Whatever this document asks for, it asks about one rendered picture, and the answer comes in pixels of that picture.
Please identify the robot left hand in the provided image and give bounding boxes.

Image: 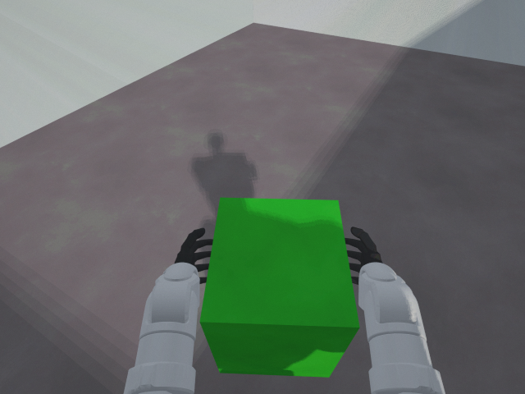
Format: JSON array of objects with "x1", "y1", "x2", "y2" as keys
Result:
[{"x1": 175, "y1": 228, "x2": 213, "y2": 284}]

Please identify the left robot forearm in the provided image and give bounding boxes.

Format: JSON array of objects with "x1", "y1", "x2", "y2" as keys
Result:
[{"x1": 124, "y1": 263, "x2": 200, "y2": 394}]

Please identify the robot right hand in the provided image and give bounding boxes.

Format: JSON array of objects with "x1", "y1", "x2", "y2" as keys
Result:
[{"x1": 345, "y1": 227, "x2": 383, "y2": 285}]

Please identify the carton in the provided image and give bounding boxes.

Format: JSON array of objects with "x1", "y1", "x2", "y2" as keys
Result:
[{"x1": 200, "y1": 198, "x2": 360, "y2": 378}]

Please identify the right robot forearm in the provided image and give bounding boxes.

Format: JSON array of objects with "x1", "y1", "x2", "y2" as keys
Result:
[{"x1": 358, "y1": 262, "x2": 445, "y2": 394}]

